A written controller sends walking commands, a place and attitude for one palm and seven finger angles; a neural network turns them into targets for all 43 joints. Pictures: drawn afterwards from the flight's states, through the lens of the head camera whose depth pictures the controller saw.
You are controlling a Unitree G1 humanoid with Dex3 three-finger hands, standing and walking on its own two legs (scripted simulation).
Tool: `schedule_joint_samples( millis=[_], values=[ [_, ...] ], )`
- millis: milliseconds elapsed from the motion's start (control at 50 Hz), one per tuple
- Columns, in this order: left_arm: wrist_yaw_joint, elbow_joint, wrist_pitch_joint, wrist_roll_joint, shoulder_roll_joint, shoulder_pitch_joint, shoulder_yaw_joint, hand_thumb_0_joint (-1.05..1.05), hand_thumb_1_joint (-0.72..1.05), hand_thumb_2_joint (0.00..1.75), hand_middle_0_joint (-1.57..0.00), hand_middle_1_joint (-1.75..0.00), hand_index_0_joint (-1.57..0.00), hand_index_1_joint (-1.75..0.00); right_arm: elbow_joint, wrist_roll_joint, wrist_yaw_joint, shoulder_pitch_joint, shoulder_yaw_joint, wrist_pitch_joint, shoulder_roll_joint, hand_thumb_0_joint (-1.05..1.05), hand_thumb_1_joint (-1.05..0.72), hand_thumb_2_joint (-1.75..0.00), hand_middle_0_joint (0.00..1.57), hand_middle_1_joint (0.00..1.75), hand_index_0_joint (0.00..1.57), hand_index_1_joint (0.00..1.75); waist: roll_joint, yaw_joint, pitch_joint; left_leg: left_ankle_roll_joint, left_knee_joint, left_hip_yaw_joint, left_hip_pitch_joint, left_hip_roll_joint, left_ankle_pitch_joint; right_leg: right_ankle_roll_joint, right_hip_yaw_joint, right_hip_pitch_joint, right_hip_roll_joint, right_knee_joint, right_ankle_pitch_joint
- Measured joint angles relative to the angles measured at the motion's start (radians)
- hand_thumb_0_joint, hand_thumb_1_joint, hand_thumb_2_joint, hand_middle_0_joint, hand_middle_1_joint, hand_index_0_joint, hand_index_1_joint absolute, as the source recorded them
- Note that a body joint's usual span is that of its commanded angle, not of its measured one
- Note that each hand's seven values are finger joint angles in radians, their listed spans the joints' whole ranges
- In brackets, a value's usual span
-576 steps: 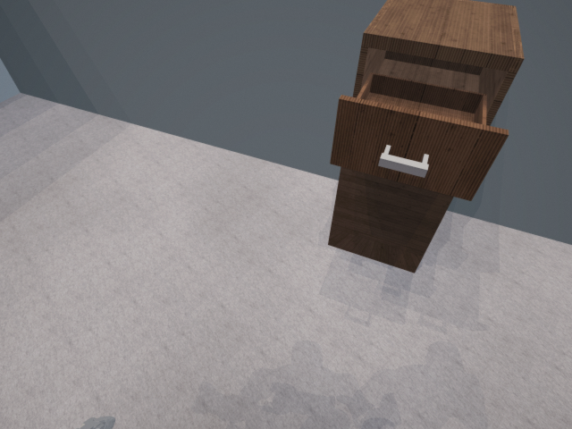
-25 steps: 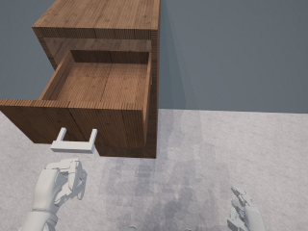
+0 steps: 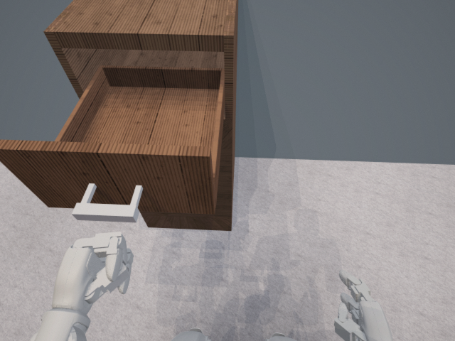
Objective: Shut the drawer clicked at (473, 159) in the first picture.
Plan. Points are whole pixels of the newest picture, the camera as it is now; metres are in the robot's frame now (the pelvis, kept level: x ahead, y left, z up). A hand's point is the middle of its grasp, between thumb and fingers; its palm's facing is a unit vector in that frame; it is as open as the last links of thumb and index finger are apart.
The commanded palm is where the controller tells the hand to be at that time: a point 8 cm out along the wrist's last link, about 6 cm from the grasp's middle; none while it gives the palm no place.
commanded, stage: push the drawer shut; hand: left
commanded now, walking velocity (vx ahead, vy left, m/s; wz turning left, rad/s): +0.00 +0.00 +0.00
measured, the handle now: (110, 201) +0.33 +0.22 +0.07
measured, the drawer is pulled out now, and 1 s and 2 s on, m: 0.29 0.22 0.09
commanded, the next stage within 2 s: none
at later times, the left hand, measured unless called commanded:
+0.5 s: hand (129, 243) +0.26 +0.17 +0.06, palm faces +0.01 -1.00 -0.06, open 3.1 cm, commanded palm +0.25 +0.23 +0.07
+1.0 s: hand (136, 207) +0.32 +0.17 +0.07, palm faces -0.01 -1.00 -0.04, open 3.2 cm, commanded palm +0.30 +0.23 +0.07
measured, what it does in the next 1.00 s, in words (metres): stands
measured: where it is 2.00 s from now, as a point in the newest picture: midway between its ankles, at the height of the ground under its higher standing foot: outside the picture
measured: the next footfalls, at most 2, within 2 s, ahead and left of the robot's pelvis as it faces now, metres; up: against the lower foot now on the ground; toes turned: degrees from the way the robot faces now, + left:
none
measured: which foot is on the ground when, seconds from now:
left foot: down 0.00-1.00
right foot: down 0.00-1.00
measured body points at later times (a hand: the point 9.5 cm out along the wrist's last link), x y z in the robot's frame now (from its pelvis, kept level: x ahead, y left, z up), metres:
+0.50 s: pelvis +0.01 -0.01 +0.00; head +0.06 -0.02 +0.45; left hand +0.25 +0.22 +0.07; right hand +0.17 -0.25 -0.08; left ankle +0.01 +0.10 -0.68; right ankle +0.01 -0.09 -0.68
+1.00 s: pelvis -0.01 -0.01 +0.01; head +0.05 -0.02 +0.45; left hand +0.31 +0.23 +0.07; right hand +0.14 -0.26 -0.09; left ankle +0.01 +0.10 -0.68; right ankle +0.01 -0.09 -0.68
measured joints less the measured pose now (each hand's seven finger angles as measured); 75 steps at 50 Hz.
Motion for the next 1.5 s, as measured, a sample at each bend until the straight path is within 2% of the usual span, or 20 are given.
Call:
schedule_joint_samples(
  millis=[160,280,480,660,900,1220,1500],
  values=[
    [0.002,0.047,0.018,-0.013,0.017,-0.069,0.042,0.02,0.90,0.90,-1.40,-1.60,-1.40,-1.60,0.005,0.004,-0.001,0.009,0.004,0.013,-0.001,0.01,-0.90,-0.90,0.20,0.30,0.21,0.30,-0.001,-0.009,-0.005,-0.007,-0.002,-0.005,-0.001,0.005,-0.002,-0.006,-0.004,-0.001,0.006,-0.003,-0.003],
    [-0.013,0.097,0.032,-0.017,0.021,-0.125,0.044,0.02,0.90,0.91,-1.40,-1.60,-1.39,-1.60,0.014,0.005,-0.003,0.016,0.004,0.012,-0.013,0.01,-0.90,-0.90,0.20,0.30,0.21,0.30,0.005,-0.015,-0.003,-0.009,-0.013,-0.005,0.007,0.006,-0.001,-0.008,-0.004,0.006,0.007,-0.013,-0.002],
    [-0.013,0.151,0.013,-0.015,0.020,-0.169,0.050,0.01,0.86,0.92,-1.40,-1.60,-1.39,-1.60,0.035,0.003,-0.002,0.015,-0.001,0.016,-0.019,0.01,-0.90,-0.90,0.20,0.30,0.21,0.30,-0.001,-0.006,0.006,-0.013,-0.031,-0.006,0.019,0.003,0.008,-0.011,-0.004,0.016,0.006,-0.023,0.001],
    [-0.024,0.256,0.010,-0.011,0.032,-0.298,0.059,0.00,0.84,0.94,-1.40,-1.60,-1.40,-1.60,0.063,0.008,-0.008,-0.015,0.006,0.017,-0.017,0.01,-0.91,-0.90,0.20,0.30,0.21,0.30,0.001,-0.003,0.020,-0.015,-0.029,-0.014,0.007,0.002,0.020,-0.015,-0.012,0.008,0.004,-0.023,0.010],
    [-0.034,0.427,0.024,-0.008,0.054,-0.470,0.085,0.03,0.83,0.93,-1.40,-1.60,-1.40,-1.60,0.078,0.011,-0.010,-0.011,0.015,0.038,-0.015,0.01,-0.90,-0.90,0.20,0.30,0.21,0.30,-0.007,-0.017,0.026,-0.015,-0.057,-0.003,0.024,0.004,0.040,-0.014,-0.001,0.017,0.007,-0.045,0.031],
    [-0.034,0.620,-0.016,0.010,0.073,-0.648,0.118,0.01,0.80,0.91,-1.40,-1.60,-1.40,-1.60,0.099,0.010,-0.004,0.025,0.007,0.084,-0.025,0.01,-0.91,-0.90,0.20,0.30,0.21,0.30,-0.016,-0.035,0.039,-0.008,-0.071,0.010,0.014,0.004,0.051,-0.008,0.012,0.003,0.008,-0.059,0.048],
    [-0.029,0.802,-0.021,0.037,0.101,-0.826,0.148,0.00,0.80,0.91,-1.40,-1.60,-1.39,-1.60,0.104,0.004,0.007,0.048,0.009,0.125,-0.017,0.01,-0.91,-0.90,0.20,0.30,0.21,0.30,-0.023,-0.057,0.030,0.000,-0.070,0.020,-0.013,0.005,0.048,-0.001,0.023,-0.026,0.010,-0.061,0.052]
  ],
)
